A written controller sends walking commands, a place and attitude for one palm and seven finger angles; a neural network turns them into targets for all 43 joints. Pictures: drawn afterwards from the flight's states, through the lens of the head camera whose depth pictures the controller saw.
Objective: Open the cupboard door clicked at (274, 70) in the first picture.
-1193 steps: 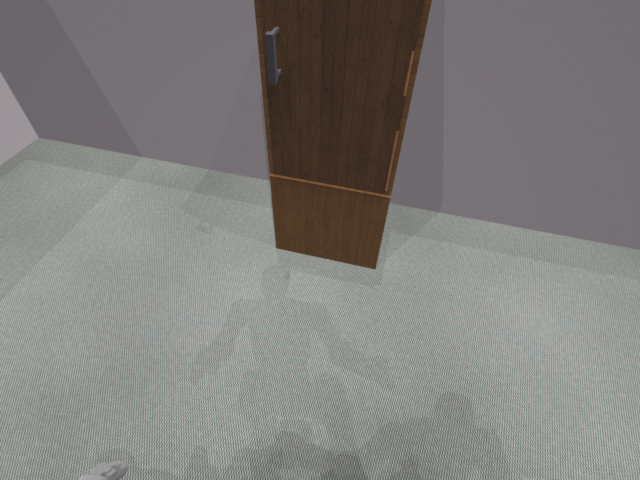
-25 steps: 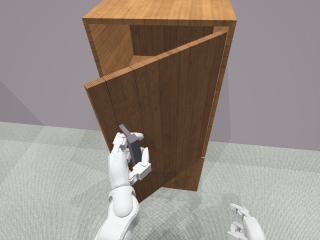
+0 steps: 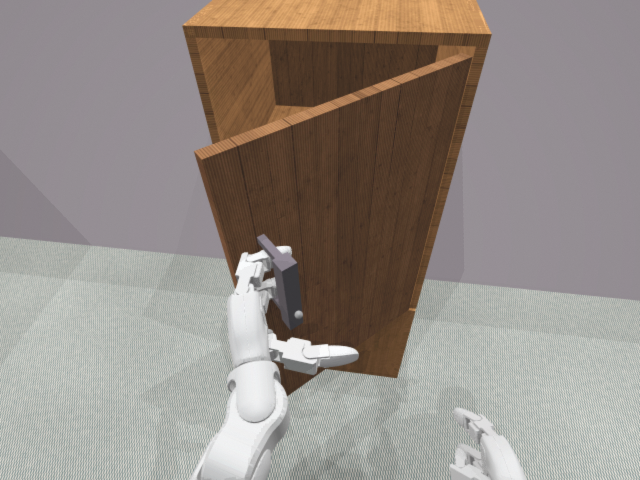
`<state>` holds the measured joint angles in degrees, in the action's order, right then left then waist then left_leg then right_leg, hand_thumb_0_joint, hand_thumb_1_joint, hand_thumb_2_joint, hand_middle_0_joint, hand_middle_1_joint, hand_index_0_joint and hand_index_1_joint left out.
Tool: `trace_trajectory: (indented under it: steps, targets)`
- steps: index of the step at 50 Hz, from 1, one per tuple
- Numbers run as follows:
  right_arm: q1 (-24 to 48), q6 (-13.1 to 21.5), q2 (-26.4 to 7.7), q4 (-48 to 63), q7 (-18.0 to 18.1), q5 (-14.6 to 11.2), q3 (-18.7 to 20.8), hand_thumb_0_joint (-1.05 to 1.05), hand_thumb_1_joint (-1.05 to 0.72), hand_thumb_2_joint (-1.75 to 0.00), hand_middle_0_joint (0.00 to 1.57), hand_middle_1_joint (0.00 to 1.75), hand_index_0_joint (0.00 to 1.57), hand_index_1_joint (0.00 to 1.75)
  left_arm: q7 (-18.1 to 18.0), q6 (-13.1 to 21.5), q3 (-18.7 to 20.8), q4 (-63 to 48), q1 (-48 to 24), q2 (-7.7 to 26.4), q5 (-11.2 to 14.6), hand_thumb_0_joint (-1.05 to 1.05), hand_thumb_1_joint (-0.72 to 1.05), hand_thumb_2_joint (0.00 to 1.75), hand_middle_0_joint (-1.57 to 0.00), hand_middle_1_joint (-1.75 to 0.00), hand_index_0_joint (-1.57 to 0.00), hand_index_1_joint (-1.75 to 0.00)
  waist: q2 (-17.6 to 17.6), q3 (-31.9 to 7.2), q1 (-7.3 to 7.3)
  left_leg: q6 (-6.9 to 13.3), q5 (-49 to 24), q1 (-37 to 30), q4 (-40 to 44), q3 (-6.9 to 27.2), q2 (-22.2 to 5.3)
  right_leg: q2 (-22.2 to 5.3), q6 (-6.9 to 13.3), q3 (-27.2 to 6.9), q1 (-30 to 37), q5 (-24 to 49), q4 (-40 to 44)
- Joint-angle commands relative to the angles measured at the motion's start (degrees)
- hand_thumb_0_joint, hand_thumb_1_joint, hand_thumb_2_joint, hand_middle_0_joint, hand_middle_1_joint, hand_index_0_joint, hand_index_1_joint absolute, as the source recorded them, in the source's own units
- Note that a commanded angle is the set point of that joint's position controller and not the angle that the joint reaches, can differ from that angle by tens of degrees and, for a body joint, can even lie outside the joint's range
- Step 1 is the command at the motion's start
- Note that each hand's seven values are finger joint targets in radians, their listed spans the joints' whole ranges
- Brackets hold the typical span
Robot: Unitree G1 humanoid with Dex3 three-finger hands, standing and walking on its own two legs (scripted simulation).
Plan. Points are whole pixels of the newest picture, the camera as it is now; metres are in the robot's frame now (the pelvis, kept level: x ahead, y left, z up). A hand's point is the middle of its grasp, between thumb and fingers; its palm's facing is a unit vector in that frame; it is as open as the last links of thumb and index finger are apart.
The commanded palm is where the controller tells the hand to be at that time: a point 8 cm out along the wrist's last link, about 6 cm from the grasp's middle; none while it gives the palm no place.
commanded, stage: open thumb and fingers to let go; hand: left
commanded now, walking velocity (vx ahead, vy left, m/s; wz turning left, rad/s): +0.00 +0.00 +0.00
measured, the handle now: (279, 282) +0.34 +0.07 +0.09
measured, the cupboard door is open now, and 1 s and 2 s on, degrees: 45 48 48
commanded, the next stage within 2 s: slide the hand sideways off the handle in 0.18 s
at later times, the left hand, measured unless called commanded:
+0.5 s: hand (302, 347) +0.25 +0.04 +0.09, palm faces -0.24 -0.97 -0.04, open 16.5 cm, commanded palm +0.24 +0.08 +0.09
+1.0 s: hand (270, 372) +0.22 +0.07 +0.09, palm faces -0.12 -0.99 +0.01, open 16.3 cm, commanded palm +0.20 +0.12 +0.09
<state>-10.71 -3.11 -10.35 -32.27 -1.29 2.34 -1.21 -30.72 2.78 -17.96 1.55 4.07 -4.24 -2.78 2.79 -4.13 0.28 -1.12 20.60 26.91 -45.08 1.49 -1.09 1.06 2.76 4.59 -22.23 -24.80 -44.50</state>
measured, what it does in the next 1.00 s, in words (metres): stands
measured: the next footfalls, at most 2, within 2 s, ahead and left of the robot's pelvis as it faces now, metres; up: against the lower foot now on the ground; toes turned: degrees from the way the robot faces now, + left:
none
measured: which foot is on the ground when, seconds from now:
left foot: down 0.00-1.00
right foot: down 0.00-1.00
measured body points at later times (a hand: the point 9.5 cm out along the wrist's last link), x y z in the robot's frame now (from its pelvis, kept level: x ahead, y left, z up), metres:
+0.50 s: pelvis -0.01 +0.01 +0.00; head -0.02 -0.01 +0.45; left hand +0.26 +0.09 +0.09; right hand +0.16 -0.21 -0.09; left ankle +0.03 +0.13 -0.71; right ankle -0.01 -0.09 -0.71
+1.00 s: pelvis +0.01 +0.00 +0.00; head +0.01 -0.02 +0.45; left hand +0.22 +0.12 +0.09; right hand +0.19 -0.21 -0.07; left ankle +0.03 +0.13 -0.71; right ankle -0.01 -0.09 -0.71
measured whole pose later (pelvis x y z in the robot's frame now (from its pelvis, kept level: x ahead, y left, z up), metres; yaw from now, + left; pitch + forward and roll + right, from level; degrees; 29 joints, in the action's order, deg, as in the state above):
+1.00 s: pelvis +0.01 +0.00 +0.00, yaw -1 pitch +4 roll +0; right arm -14.0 1.9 -12.3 -25.3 -0.6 0.0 -2.4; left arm -0.4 9.0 -12.8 -14.8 24.1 5.4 4.3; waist 2.4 -4.1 -0.4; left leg -0.9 21.8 27.8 -46.1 0.3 -1.0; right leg 0.9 2.5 3.3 -23.9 -26.1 -46.4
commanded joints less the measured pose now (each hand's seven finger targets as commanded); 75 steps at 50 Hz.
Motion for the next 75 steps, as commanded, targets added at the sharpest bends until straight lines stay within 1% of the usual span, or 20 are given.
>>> trace_trajectory:
  steps: [1, 8, 14, 15, 16, 18, 19, 21, 23, 25, 26, 32, 35, 42, 48, 56, 60, 65, 72, 75]
  targets:
    - [8.1, 3.0, -4.6, 9.5, 0.4, -0.1, 1.8, 0.00, -0.90, -0.90, 0.20, 0.30, 0.20, 0.30, -1.4, 3.1, -1.4, -12.7, -13.4, -9.8, -1.0, 0.00, -0.50, 0.30, -0.21, -0.65, -0.21, -0.65, -6.7, -9.5, -0.06, 2.1, -9.9, -8.5, 4.4, -0.3, 1.4, -1.1, -1.1, -2.0, -1.6, 13.5, 9.9]
    - [9.0, 3.0, -4.5, 8.9, 0.1, -0.1, 1.6, 0.00, -0.90, -0.90, 0.20, 0.30, 0.20, 0.30, -2.3, 2.5, -0.8, -11.7, -14.4, -9.5, -1.3, 0.00, -0.50, 0.30, -0.15, -0.30, -0.15, -0.30, -5.2, -8.4, -0.38, 1.9, -8.4, -8.3, 4.7, -0.2, 1.2, -0.9, -0.6, -1.8, -2.7, 9.6, 10.5]
    - [10.1, 2.8, -4.2, 7.9, 0.3, 0.2, 1.4, 0.00, -0.90, -0.90, 0.20, 0.30, 0.20, 0.30, -3.6, 2.0, -0.2, -8.8, -19.7, -10.1, -1.1, 0.00, -0.50, 0.30, -0.15, -0.30, -0.15, -0.30, -5.2, -8.0, -0.40, 1.9, -6.4, -8.4, 4.8, -0.3, 1.6, -1.1, -0.6, -2.1, -3.6, 5.5, 11.5]
    - [4.9, 2.1, -6.6, 6.7, -0.4, 0.1, 1.6, 0.00, -0.90, -0.90, 0.20, 0.30, 0.20, 0.30, 9.3, 4.6, -12.2, -9.1, -17.7, -4.2, -6.3, 0.00, -0.50, 0.30, -0.15, -0.30, -0.15, -0.30, -9.0, -4.0, 4.87, 3.1, -8.8, -10.1, 5.8, 0.1, 1.9, -0.8, -0.9, -3.9, -5.2, 13.0, 10.5]
    - [4.1, 2.2, -6.2, 8.7, 0.1, -0.8, 2.0, 0.00, -0.90, -0.90, 0.20, 0.30, 0.20, 0.30, 16.3, 7.7, -7.0, -12.6, -19.3, 0.6, -4.0, 0.00, -0.50, 0.30, -0.15, -0.30, -0.15, -0.30, -6.8, -10.0, 2.80, 3.3, -10.7, -9.4, 5.6, -0.2, 1.8, -1.0, -0.7, -3.7, -2.5, 17.5, 8.2]
    - [4.0, 2.4, -6.0, 10.4, 1.0, -1.3, 1.8, 0.00, -0.90, -0.90, 0.20, 0.30, 0.20, 0.30, 24.3, 10.8, -6.4, -15.0, -18.4, 3.0, -1.6, 0.00, -0.50, 0.30, -0.15, -0.30, -0.15, -0.30, -2.9, -14.7, 1.73, 3.5, -12.9, -10.7, 5.0, -0.6, 2.1, -1.4, -0.6, -4.0, -0.2, 22.3, 6.3]
    - [3.8, 3.0, -6.0, 10.7, 1.3, -1.7, 1.5, 0.00, -0.90, -0.90, 0.20, 0.30, 0.20, 0.30, 27.9, 11.7, -7.0, -15.0, -18.6, 2.8, 0.0, 0.00, -0.50, 0.30, -0.15, -0.30, -0.15, -0.30, -3.0, -13.9, 2.68, 3.6, -12.1, -10.9, 4.6, -0.5, 2.1, -1.4, -0.8, -3.7, -1.0, 21.4, 6.4]
    - [4.2, 4.1, -5.7, 12.2, 1.6, -2.6, 1.0, 0.00, -0.90, -0.90, 0.20, 0.30, 0.20, 0.30, 32.3, 12.0, -5.5, -14.0, -15.4, 2.0, 4.5, 0.00, -0.50, 0.30, -0.15, -0.30, -0.15, -0.30, -3.9, -10.9, 2.44, 3.4, -8.4, -9.7, 5.1, -0.2, 1.9, -0.9, -1.0, -3.3, -2.2, 16.4, 7.7]
    - [5.5, 5.2, -5.9, 13.0, 1.9, -3.3, 0.5, 0.00, -0.90, -0.90, 0.20, 0.30, 0.20, 0.30, 32.5, 10.5, -3.0, -12.6, -12.3, 0.6, 8.8, 0.00, -0.50, 0.30, -0.15, -0.30, -0.15, -0.30, -5.6, -7.5, 1.71, 2.9, -3.8, -8.2, 6.4, 0.3, 1.7, -0.5, -1.2, -2.5, -3.3, 9.6, 9.5]
    - [6.3, 5.8, -6.4, 13.0, 2.2, -3.4, 0.3, 0.00, -0.90, -0.90, 0.20, 0.30, 0.20, 0.30, 30.4, 9.1, 1.3, -12.9, -12.4, 2.2, 10.7, 0.00, -0.50, 0.30, -0.15, -0.30, -0.15, -0.30, -7.9, -5.8, 0.78, 2.6, -0.7, -7.0, 7.4, 0.5, 1.7, -0.5, -1.5, -2.7, -3.7, 4.1, 11.1]
    - [6.5, 6.0, -6.5, 13.1, 2.3, -3.4, 0.3, 0.00, -0.90, -0.90, 0.20, 0.30, 0.20, 0.30, 29.1, 8.7, 2.5, -13.0, -11.8, 3.0, 10.4, 0.00, -0.50, 0.30, -0.15, -0.30, -0.15, -0.30, -9.4, -5.5, 0.43, 2.5, -0.3, -6.7, 7.6, 0.4, 1.7, -0.5, -1.6, -2.8, -3.7, 2.9, 11.3]
    - [4.8, 6.3, -6.4, 13.8, 0.9, -2.5, 0.8, 0.00, -0.90, -0.90, 0.20, 0.30, 0.20, 0.30, 24.7, 9.1, 4.7, -17.3, -4.9, 6.9, 4.9, 0.00, -0.50, 0.30, -0.15, -0.30, -0.15, -0.30, -6.2, -7.1, -1.06, 2.7, -4.7, -7.4, 7.3, -0.4, 1.6, -0.7, -1.1, -2.9, -2.4, 8.2, 9.0]
    - [4.7, 6.3, -6.1, 14.9, 0.5, -2.4, 0.9, 0.00, -0.90, -0.90, 0.20, 0.30, 0.20, 0.30, 25.6, 9.7, 3.9, -20.7, -0.3, 6.8, 4.4, 0.00, -0.50, 0.30, -0.15, -0.30, -0.15, -0.30, -3.8, -7.5, -1.21, 2.7, -6.1, -7.5, 6.6, -1.3, 1.6, -0.7, -1.1, -3.4, -2.0, 11.1, 8.4]
    - [3.6, 7.0, -6.5, 16.1, 1.0, -2.6, 0.7, 0.00, -0.90, -0.90, 0.20, 0.30, 0.20, 0.30, 28.5, 9.4, 5.2, -26.7, 7.1, 8.7, 6.2, 0.00, -0.50, 0.30, -0.15, -0.30, -0.15, -0.30, -5.0, -5.7, -0.20, 2.8, -6.6, -6.3, 5.3, -1.1, 1.6, -0.6, -1.6, -3.7, -2.2, 13.2, 8.4]
    - [1.7, 8.7, -6.7, 16.9, 1.2, -2.6, 1.2, 0.00, -0.90, -0.90, 0.20, 0.30, 0.20, 0.30, 30.9, 11.2, 6.9, -31.4, 16.4, 10.1, 7.5, 0.00, -0.50, 0.30, -0.15, -0.30, -0.15, -0.30, -5.3, -8.8, -0.32, 2.9, -10.8, -6.2, 3.3, -1.0, 1.8, -0.6, -2.0, -3.3, -1.5, 20.6, 5.5]
    - [0.4, 9.8, -7.2, 17.4, 2.0, -2.8, 1.3, 0.00, -0.90, -0.90, 0.20, 0.30, 0.20, 0.30, 33.8, 11.4, 9.4, -32.6, 18.4, 12.9, 8.1, 0.00, -0.50, 0.30, -0.15, -0.30, -0.15, -0.30, -5.0, -6.4, 0.54, 2.9, -8.1, -3.2, 1.2, -0.8, 2.1, -0.9, -2.5, -4.1, -4.7, 17.5, 5.1]
    - [0.2, 10.6, -7.3, 17.9, 2.5, -3.0, 1.3, 0.00, -0.90, -0.90, 0.20, 0.30, 0.20, 0.30, 35.5, 11.7, 12.2, -34.7, 22.4, 14.6, 10.3, 0.00, -0.50, 0.30, -0.15, -0.30, -0.15, -0.30, -5.3, -8.8, -0.24, 2.9, -9.1, -2.3, 0.4, -0.9, 2.3, -1.3, -3.0, -5.0, -2.4, 21.1, 4.7]
    - [0.1, 11.1, -7.3, 18.1, 2.7, -3.4, 1.4, 0.00, -0.90, -0.90, 0.20, 0.30, 0.20, 0.30, 37.3, 12.2, 14.8, -34.9, 27.5, 15.4, 12.0, 0.00, -0.50, 0.30, -0.15, -0.30, -0.15, -0.30, -5.8, -7.9, -0.76, 2.7, -10.2, -0.9, -0.2, -1.0, 2.4, -1.7, -3.6, -5.3, -1.5, 25.5, 4.0]
    - [0.2, 11.8, -7.8, 17.9, 3.5, -3.8, 1.9, 0.00, -0.90, -0.90, 0.20, 0.30, 0.20, 0.30, 40.5, 13.5, 17.7, -36.0, 29.4, 18.1, 14.0, 0.00, -0.50, 0.30, -0.15, -0.30, -0.15, -0.30, -5.3, -5.4, -0.19, 2.7, -7.7, 1.4, -1.8, -0.7, 2.4, -1.8, -3.8, -6.8, -3.9, 19.8, 4.9]
    - [-0.1, 13.0, -8.1, 17.9, 3.9, -3.9, 1.7, 0.00, -0.90, -0.90, 0.20, 0.30, 0.20, 0.30, 41.2, 14.6, 15.3, -36.8, 24.8, 16.6, 14.5, 0.00, -0.50, 0.30, -0.15, -0.30, -0.15, -0.30, -3.0, -4.1, 0.89, 2.7, -5.1, 1.4, -2.0, -0.3, 2.3, -1.3, -3.2, -6.0, -7.7, 12.8, 5.1]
